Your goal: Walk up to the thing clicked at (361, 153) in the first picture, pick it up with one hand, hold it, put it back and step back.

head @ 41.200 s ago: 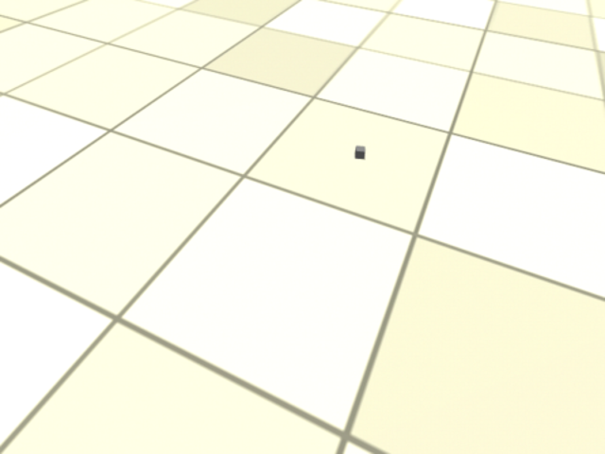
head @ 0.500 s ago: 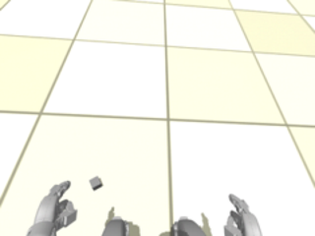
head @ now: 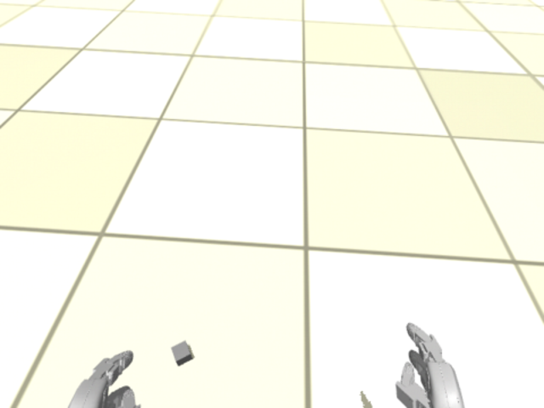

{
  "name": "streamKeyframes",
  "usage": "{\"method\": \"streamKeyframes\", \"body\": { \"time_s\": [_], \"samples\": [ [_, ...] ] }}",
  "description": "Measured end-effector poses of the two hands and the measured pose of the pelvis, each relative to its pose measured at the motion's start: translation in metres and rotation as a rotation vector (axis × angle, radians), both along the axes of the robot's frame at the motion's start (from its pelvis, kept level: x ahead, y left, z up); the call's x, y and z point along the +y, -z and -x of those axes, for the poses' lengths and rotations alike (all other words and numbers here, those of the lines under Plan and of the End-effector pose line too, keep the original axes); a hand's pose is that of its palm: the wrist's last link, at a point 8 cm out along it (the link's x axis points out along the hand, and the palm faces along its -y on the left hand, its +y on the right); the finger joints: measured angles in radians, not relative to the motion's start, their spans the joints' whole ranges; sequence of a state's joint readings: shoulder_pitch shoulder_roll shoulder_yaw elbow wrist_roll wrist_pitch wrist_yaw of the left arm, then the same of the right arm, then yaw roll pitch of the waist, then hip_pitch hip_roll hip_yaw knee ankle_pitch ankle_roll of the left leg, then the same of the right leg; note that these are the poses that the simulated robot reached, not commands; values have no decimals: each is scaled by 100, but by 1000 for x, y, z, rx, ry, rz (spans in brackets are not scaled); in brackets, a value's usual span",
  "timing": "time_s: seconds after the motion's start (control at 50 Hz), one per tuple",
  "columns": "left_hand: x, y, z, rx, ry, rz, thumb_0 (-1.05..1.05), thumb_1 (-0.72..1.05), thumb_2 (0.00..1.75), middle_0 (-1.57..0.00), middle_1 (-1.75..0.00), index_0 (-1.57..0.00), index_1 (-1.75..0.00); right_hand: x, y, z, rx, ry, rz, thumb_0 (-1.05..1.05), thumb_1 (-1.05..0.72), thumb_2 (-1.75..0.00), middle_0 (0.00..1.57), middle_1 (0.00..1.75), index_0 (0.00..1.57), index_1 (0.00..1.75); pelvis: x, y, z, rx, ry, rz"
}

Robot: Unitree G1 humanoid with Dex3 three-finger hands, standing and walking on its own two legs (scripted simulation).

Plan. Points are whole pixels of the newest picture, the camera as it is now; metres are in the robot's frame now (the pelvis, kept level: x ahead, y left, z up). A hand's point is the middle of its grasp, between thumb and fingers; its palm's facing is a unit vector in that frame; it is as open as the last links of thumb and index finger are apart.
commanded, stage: home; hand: left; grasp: from above
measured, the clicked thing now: (181, 353) +0.45 +0.27 -0.69
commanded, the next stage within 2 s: stand in 1.72 s
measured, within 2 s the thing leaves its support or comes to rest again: neither
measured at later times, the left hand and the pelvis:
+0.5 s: hand out of the picture +0.16 +0.18 -0.04, palm faces +0.04 -0.98 -0.20, open 7.4 cm; pelvis +0.00 +0.00 +0.00, yaw -1 degrees
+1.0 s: hand out of the picture +0.17 +0.18 -0.04, palm faces +0.04 -0.98 -0.21, open 7.4 cm; pelvis +0.00 +0.00 +0.00, yaw -1 degrees
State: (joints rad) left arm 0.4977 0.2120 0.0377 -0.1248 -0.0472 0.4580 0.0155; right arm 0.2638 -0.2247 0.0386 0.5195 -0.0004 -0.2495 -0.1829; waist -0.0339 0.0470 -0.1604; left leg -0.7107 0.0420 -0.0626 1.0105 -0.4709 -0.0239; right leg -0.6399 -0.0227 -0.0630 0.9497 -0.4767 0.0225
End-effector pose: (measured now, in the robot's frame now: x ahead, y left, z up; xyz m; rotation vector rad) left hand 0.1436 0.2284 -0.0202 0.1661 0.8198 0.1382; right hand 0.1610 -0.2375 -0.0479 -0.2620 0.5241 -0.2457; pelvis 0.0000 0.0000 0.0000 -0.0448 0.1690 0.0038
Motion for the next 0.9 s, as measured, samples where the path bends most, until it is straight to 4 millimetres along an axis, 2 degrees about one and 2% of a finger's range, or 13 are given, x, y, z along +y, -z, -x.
{"method": "streamKeyframes", "body": {
  "time_s": [0.4,0.9],
  "samples": [
    [-3,-1,-3,-2,15,-3,1,90,90,-20,-30,-20,-30,-4,11,23,62,37,-6,1,-90,-90,20,30,21,30,-1,0,1,-2,7,-1],
    [2,-1,-4,-5,21,-4,1,90,90,-20,-30,-20,-30,1,7,15,38,30,-2,1,-90,-90,20,30,21,30,4,0,0,-2,10,2]
  ]
}}
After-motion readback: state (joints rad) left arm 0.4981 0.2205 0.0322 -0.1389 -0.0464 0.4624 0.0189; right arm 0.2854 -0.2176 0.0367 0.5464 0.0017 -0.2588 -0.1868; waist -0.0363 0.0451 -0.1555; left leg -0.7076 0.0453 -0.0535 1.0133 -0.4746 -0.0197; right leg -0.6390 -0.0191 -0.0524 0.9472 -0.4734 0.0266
